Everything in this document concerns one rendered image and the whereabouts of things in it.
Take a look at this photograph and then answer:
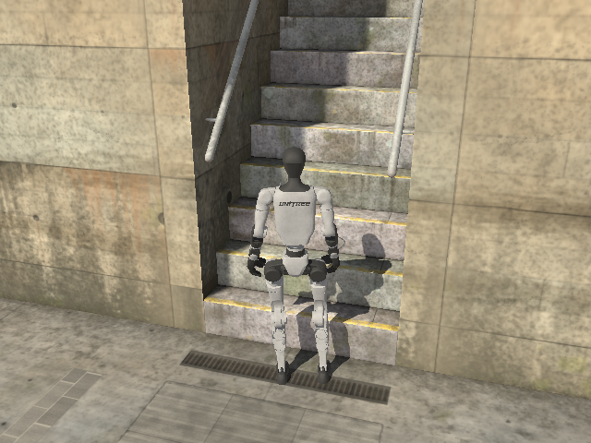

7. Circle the stairs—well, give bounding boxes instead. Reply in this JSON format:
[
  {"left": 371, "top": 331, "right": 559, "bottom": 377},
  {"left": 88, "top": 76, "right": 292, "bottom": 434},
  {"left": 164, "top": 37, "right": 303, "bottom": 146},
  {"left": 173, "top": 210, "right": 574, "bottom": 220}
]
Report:
[{"left": 203, "top": 0, "right": 425, "bottom": 365}]

